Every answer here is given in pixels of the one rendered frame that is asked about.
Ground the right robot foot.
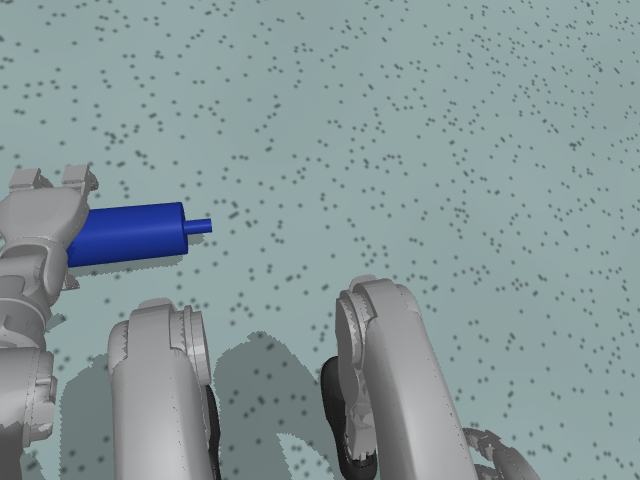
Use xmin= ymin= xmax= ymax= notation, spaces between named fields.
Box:
xmin=320 ymin=356 xmax=377 ymax=480

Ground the left robot foot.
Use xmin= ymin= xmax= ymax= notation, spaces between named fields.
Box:
xmin=205 ymin=385 xmax=221 ymax=480

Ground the right robot hand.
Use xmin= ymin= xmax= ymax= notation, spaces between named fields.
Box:
xmin=462 ymin=428 xmax=541 ymax=480

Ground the left robot arm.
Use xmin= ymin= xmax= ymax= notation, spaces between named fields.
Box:
xmin=0 ymin=237 xmax=68 ymax=480

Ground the bottle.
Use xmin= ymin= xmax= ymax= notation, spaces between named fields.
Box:
xmin=66 ymin=202 xmax=212 ymax=268

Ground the left robot hand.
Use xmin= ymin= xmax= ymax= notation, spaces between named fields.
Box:
xmin=0 ymin=164 xmax=99 ymax=291

